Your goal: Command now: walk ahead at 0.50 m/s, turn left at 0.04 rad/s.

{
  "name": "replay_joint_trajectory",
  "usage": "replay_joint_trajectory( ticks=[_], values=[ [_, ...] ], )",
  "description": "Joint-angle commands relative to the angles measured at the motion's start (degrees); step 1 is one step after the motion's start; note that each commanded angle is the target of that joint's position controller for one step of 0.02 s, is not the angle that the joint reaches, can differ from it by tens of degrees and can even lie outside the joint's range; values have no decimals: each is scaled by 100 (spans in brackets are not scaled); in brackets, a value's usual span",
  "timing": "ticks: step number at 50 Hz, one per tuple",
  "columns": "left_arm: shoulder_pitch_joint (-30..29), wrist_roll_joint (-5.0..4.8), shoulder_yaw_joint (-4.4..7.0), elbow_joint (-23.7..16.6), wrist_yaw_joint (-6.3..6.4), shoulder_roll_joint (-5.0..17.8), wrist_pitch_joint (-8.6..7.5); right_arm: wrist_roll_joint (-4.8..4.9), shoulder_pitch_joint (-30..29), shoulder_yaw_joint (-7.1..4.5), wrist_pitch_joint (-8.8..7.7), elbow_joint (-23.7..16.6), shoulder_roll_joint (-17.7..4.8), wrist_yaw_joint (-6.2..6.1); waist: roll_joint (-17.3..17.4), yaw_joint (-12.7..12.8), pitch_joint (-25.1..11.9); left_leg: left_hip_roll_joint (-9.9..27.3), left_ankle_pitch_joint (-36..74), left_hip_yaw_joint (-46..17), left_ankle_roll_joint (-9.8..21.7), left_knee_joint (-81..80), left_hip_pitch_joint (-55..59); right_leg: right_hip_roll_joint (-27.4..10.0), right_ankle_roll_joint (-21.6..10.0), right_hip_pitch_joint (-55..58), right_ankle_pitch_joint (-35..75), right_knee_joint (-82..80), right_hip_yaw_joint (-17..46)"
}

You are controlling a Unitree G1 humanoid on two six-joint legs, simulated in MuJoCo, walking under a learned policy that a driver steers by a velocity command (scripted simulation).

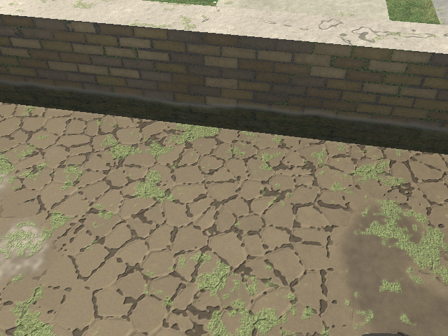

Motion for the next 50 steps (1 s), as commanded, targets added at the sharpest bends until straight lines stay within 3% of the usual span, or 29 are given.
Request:
replay_joint_trajectory(
  ticks=[1,7,8,13,15,17,21,30,46,47,50],
  values=[
    [-352,38,114,-536,33,389,-83,16,-620,-76,-78,-559,-291,0,58,-25,-313,272,983,-348,80,-570,-235,-335,21,389,1290,-405,378],
    [-326,-13,132,-536,42,369,-20,9,-501,-88,-74,-411,-321,-53,-78,-85,-360,233,1408,-227,68,-375,-12,-332,-15,481,1681,-419,411],
    [-169,-12,118,-464,17,437,-74,-29,-546,-102,-36,-425,-337,-51,-170,-36,-401,258,1365,-243,80,-293,-80,-308,-24,578,1786,-376,413],
    [-164,-29,102,-440,15,405,-113,-23,-486,-108,-6,-375,-296,-70,-85,-85,-389,225,1481,-145,52,-198,-115,-346,-95,669,2282,-282,460],
    [-157,-10,91,-434,9,385,-79,-77,-478,-69,8,-349,-205,-76,-38,-77,-424,226,1740,-120,65,-167,-60,-334,-89,683,2401,-246,466],
    [41,-55,152,-277,133,507,-62,-85,-424,-86,65,-327,-203,-158,-120,-116,-550,237,1947,-14,127,-100,-139,-378,-118,1016,2933,-135,533],
    [-43,-51,152,-258,168,467,-32,-53,-460,-84,108,-290,-176,-185,-108,-142,-451,224,2079,22,106,-68,-124,-386,-124,952,3104,-89,501],
    [-88,-23,135,-236,171,395,-28,-36,-553,-58,142,-264,-138,-201,19,-133,-465,262,2269,-45,156,-147,-39,-307,-41,851,2681,-73,421],
    [-208,-1,91,-286,156,257,-36,-29,-694,21,80,-341,-44,-149,44,-119,-309,332,1659,-192,210,-476,-217,-275,31,684,1544,-245,435],
    [-328,47,39,-411,88,164,-50,-17,-679,35,40,-325,-77,-108,141,-69,-222,333,1481,-285,143,-531,-182,-251,44,461,1247,-287,373],
    [-277,53,31,-416,40,192,-87,-30,-732,38,14,-370,-83,-70,121,-60,-246,354,1381,-348,168,-571,-125,-236,68,385,1069,-344,389]
  ],
)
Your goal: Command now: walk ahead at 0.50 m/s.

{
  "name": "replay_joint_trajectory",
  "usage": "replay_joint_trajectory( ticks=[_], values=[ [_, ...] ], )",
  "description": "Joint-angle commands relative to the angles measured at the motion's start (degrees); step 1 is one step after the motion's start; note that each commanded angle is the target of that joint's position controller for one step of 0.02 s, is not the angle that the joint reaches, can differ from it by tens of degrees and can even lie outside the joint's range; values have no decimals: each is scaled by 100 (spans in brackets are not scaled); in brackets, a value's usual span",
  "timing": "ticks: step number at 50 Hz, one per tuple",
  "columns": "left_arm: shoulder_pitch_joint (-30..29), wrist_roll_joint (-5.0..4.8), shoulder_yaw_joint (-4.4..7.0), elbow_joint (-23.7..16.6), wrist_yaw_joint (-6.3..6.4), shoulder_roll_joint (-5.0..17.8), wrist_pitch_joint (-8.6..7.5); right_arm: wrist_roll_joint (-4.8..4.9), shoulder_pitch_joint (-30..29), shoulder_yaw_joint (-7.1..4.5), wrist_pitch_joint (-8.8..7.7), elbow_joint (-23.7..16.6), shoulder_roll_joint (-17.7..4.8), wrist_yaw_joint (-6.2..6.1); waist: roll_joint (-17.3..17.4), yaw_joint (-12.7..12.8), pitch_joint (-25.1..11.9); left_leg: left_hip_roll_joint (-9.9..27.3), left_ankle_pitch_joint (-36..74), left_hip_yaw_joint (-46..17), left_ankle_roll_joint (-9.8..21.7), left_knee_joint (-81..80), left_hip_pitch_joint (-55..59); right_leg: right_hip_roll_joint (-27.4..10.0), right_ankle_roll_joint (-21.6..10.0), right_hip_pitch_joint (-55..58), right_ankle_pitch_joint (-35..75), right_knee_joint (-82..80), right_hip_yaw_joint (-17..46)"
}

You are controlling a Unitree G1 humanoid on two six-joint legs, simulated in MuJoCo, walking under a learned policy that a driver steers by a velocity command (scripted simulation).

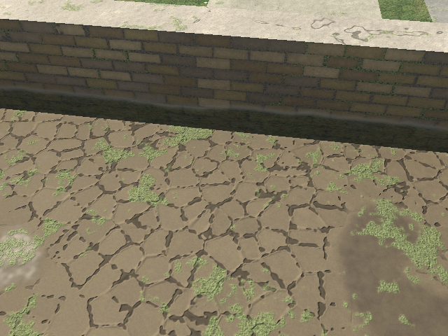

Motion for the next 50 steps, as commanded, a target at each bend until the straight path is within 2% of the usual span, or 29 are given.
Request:
replay_joint_trajectory(
  ticks=[1,10,11,14,23,50],
  values=[
    [-354,16,76,-554,-32,352,-134,-14,-618,-100,-127,-561,-413,24,90,25,-225,381,1720,-481,50,-679,-329,-199,-43,198,1433,-440,300],
    [-280,5,77,-564,-23,369,-153,-26,-567,-99,-147,-560,-419,35,11,10,-290,345,1819,-412,37,-612,-247,-243,-80,279,1708,-453,340],
    [-145,-40,129,-441,50,471,-139,-41,-577,-108,-113,-578,-377,-6,-90,-40,-376,349,2001,-328,110,-561,-282,-262,-93,499,2026,-393,400],
    [-158,-44,138,-436,100,448,-105,-28,-522,-109,-98,-542,-378,-42,-42,-47,-361,329,2117,-264,91,-525,-356,-289,-123,622,2298,-321,399],
    [-130,-29,153,-386,115,468,-87,-16,-520,-111,-58,-519,-377,-67,-1,-44,-355,322,2435,-254,101,-433,-295,-270,-109,607,2523,-220,359],
    [-224,-17,129,-368,113,384,-78,-4,-529,-71,-100,-544,-334,-54,29,-47,-299,382,2275,-331,146,-585,-376,-241,-56,550,2017,-262,351]
  ],
)
Over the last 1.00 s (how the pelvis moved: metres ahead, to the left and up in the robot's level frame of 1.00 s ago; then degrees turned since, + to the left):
0.03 0.01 0.00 -1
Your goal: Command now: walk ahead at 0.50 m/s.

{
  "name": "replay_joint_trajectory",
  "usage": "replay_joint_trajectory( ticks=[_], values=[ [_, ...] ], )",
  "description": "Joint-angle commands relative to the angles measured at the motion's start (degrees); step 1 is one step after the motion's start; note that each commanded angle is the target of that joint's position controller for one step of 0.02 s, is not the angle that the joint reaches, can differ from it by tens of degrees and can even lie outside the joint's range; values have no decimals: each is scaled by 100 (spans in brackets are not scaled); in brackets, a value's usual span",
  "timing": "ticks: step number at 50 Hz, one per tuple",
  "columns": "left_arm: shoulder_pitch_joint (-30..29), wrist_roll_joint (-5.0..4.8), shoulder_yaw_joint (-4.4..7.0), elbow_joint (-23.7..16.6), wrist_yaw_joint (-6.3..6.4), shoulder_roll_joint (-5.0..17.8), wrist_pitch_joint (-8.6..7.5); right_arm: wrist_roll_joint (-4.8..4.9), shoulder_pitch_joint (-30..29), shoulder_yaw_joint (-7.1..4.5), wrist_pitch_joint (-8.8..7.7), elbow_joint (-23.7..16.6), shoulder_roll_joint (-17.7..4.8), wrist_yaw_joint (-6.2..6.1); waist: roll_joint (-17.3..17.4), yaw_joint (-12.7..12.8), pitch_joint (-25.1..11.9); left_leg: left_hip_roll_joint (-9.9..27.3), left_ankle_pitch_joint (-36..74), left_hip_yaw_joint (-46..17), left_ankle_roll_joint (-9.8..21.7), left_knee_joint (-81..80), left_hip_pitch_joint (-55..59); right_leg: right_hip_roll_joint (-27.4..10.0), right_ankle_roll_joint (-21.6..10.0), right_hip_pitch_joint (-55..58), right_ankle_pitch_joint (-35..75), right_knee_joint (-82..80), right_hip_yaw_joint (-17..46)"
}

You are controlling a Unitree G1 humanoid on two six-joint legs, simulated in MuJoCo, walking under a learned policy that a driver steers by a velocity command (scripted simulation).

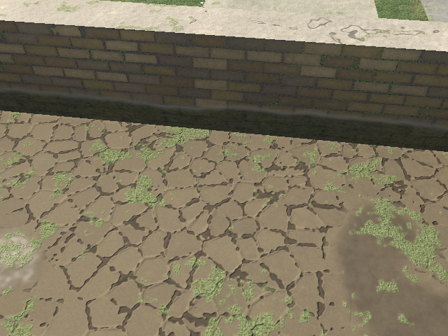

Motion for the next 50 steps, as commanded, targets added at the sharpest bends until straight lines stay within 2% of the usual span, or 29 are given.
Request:
replay_joint_trajectory(
  ticks=[1,9,10,11,15,16,19,50],
  values=[
    [-287,3,101,-483,10,377,-91,-3,-540,-93,-104,-540,-353,-6,27,2,-308,420,2313,-405,73,-584,-449,-191,-124,479,2063,-274,292],
    [-278,7,98,-483,10,374,-96,-4,-541,-82,-117,-557,-338,2,31,2,-301,425,2241,-407,79,-608,-463,-192,-121,456,1996,-283,310],
    [-391,52,44,-602,-53,278,-108,6,-505,-74,-154,-530,-383,37,134,52,-216,430,2108,-494,8,-656,-416,-165,-107,230,1735,-324,245],
    [-392,56,37,-607,-77,275,-120,9,-539,-79,-166,-545,-389,53,139,54,-204,447,2110,-531,18,-663,-374,-150,-91,161,1642,-354,244],
    [-306,52,39,-594,-94,340,-164,-14,-516,-82,-181,-558,-409,62,79,57,-298,442,2092,-530,36,-656,-307,-164,-96,211,1708,-385,270],
    [-182,6,91,-477,-27,443,-155,-25,-539,-92,-150,-582,-365,27,-41,6,-395,435,2221,-436,104,-598,-343,-193,-114,444,2012,-336,339],
    [-221,-5,92,-491,15,405,-119,-18,-484,-90,-138,-548,-367,8,-41,-5,-371,403,2221,-364,71,-580,-436,-232,-155,551,2246,-290,348],
    [-252,8,89,-465,17,382,-92,-7,-481,-75,-133,-545,-335,-8,24,-2,-314,437,2328,-368,86,-568,-444,-187,-131,469,2146,-249,342]
  ],
)
Over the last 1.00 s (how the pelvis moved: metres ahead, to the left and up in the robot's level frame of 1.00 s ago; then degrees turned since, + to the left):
0.01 0.01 0.00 0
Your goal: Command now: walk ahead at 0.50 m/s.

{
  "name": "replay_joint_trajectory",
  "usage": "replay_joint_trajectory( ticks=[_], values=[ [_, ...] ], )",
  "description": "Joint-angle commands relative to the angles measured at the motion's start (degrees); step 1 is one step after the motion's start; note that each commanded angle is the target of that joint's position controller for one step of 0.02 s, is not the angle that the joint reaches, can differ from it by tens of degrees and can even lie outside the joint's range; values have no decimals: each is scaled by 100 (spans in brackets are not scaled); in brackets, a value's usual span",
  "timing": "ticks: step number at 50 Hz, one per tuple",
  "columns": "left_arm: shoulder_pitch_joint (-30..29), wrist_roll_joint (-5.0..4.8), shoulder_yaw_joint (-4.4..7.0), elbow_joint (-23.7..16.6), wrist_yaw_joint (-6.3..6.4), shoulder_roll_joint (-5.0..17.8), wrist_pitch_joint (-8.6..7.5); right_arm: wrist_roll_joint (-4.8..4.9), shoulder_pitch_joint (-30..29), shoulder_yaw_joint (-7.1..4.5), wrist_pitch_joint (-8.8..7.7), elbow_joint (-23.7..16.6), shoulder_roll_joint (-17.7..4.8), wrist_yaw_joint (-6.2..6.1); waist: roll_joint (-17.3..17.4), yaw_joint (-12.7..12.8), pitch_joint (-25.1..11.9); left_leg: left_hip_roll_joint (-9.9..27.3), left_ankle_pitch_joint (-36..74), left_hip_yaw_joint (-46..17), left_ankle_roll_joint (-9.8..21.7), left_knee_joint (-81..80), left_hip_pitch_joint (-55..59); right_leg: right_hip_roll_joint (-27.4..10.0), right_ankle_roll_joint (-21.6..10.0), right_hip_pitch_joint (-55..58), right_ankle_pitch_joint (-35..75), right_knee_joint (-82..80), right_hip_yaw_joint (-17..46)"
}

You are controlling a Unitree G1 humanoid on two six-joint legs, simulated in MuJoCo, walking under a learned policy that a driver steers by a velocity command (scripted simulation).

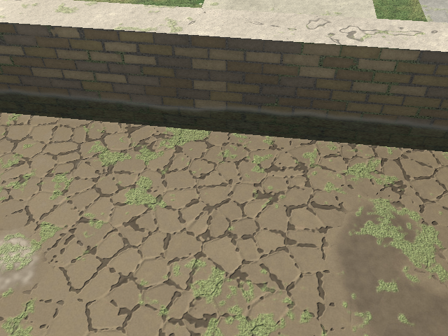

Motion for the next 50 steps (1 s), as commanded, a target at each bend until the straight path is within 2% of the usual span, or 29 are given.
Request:
replay_joint_trajectory(
  ticks=[1,6,7,12,13,14,17,20,21,23,24,27,28,29,30,32,34,35,36,37,38,39,40,41,42,43,45,47,50],
  values=[
    [-281,2,103,-481,10,382,-90,-2,-526,-92,-100,-533,-340,-8,15,1,-300,426,2321,-424,75,-581,-435,-189,-147,476,2136,-264,292],
    [-286,2,101,-482,9,378,-92,-3,-527,-89,-104,-539,-334,-5,18,0,-294,430,2281,-426,76,-596,-442,-187,-144,463,2093,-271,300],
    [-400,46,46,-599,-53,278,-103,7,-489,-81,-142,-509,-379,28,123,50,-207,439,2158,-513,6,-647,-395,-159,-129,235,1825,-316,235],
    [-324,46,41,-590,-94,339,-159,-11,-501,-90,-168,-534,-406,51,69,55,-286,453,2127,-551,31,-657,-285,-154,-115,216,1770,-386,257],
    [-319,42,40,-591,-94,341,-164,-13,-492,-92,-171,-531,-412,52,56,54,-299,447,2116,-540,27,-653,-278,-161,-122,235,1805,-389,262],
    [-202,-3,92,-478,-28,445,-152,-22,-524,-101,-138,-559,-365,20,-65,2,-388,437,2231,-450,94,-595,-321,-191,-141,459,2103,-339,328],
    [-160,-8,85,-463,8,403,-117,-13,-390,-92,-121,-488,-357,1,-62,-12,-374,429,2141,-425,69,-633,-394,-243,-192,556,2222,-347,365],
    [71,33,52,-286,-3,368,-134,-2,-225,-68,-97,-308,-341,11,18,-30,-41,624,2247,-700,17,-1164,-300,-336,-154,415,2004,-837,458],
    [2,2,77,-217,-18,449,-152,-39,-190,-64,-80,-268,-340,19,-48,-76,43,634,2306,-721,-22,-1403,-101,-376,-133,340,2009,-1026,542],
    [246,3,138,-117,-19,574,-169,14,-78,-153,-91,-100,-561,18,142,5,197,744,3051,-776,6,-1395,-98,-403,-137,560,2501,-1173,567],
    [306,-16,172,-45,-11,645,-175,61,-21,-184,-104,-31,-604,7,58,-9,163,754,3273,-766,4,-1378,-44,-426,-148,650,2951,-1153,582],
    [293,-91,245,-11,16,800,-182,107,-28,-234,-117,-3,-693,-48,-47,-23,-465,760,3861,-632,24,-1141,249,-478,-188,966,4012,-958,565],
    [437,61,199,-142,6,1011,-180,-126,408,-159,-60,85,-747,-25,-306,72,-664,766,4273,-872,267,-1260,306,-372,-428,1176,4145,-1022,702],
    [432,60,216,-132,7,965,-148,-120,326,-205,-12,95,-840,-45,-125,114,-597,771,4363,-761,324,-1173,312,-378,-486,1053,4121,-989,667],
    [402,65,208,-155,21,986,-105,-134,217,-202,41,14,-837,-69,-24,97,-641,740,4385,-668,350,-1066,327,-359,-535,930,4099,-903,642],
    [372,63,216,-224,76,1010,-16,-147,174,-200,125,-85,-832,-124,116,102,-838,706,4448,-537,411,-798,312,-285,-612,680,3856,-704,577],
    [336,59,232,-284,131,1034,57,-150,240,-229,188,-137,-885,-179,80,67,-844,714,4511,-497,504,-571,149,-229,-685,342,3614,-452,504],
    [318,85,202,-348,99,919,96,-247,238,-248,208,-199,-920,-177,406,107,-870,802,4546,-580,643,-452,190,-176,-695,35,2892,-211,446],
    [287,99,199,-385,91,929,119,-275,232,-251,234,-277,-919,-179,456,45,-810,963,4718,-764,821,-504,118,-51,-665,-263,2329,57,381],
    [390,149,167,-413,72,883,122,-317,312,-243,240,-359,-974,-168,600,45,-914,1235,4062,-1120,1037,-862,142,81,-575,-414,1148,164,335],
    [463,177,128,-448,67,799,96,-237,222,-226,209,-432,-972,-131,704,114,-797,1434,3041,-1461,1118,-1277,52,91,-467,-505,236,-47,345],
    [565,190,63,-458,61,618,89,-187,101,-118,143,-399,-726,-76,654,245,-583,1381,1930,-1564,974,-1576,-172,-121,-391,-267,141,-638,536],
    [141,61,19,-395,3,385,79,51,-316,-196,37,-418,-688,-15,315,91,-193,952,1033,-1036,233,-1609,-675,-156,-196,-12,828,-1225,489],
    [58,0,15,-426,-32,434,39,48,-162,-122,-4,-363,-552,19,-54,59,-124,702,367,-835,-95,-1819,-619,-272,-154,62,798,-1439,735],
    [69,-15,1,-389,-67,459,4,33,-52,-126,-27,-249,-599,36,-128,47,38,637,487,-798,-228,-1931,-433,-283,-134,-31,707,-1604,769],
    [165,-7,9,-345,-94,550,-12,9,-60,-147,-46,-189,-697,40,-121,93,183,617,758,-783,-240,-1937,-255,-270,-124,-144,751,-1699,782],
    [300,-9,25,-270,-109,670,-67,-6,-50,-165,-88,-116,-753,57,-98,81,148,620,1083,-747,-205,-1803,61,-259,-149,-193,791,-1794,806],
    [420,-26,7,-225,-141,685,-137,-12,-25,-165,-100,-78,-741,58,-143,62,17,626,989,-659,-201,-1667,60,-202,-212,-67,692,-1781,786],
    [288,-73,-14,-311,-163,589,-194,-7,-77,-153,-117,-79,-654,44,-154,35,44,529,937,-508,-244,-1393,-151,-189,-311,-34,747,-1692,813]
  ],
)
Over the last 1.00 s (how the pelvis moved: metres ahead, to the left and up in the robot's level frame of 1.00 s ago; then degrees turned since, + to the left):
0.00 0.00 0.00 0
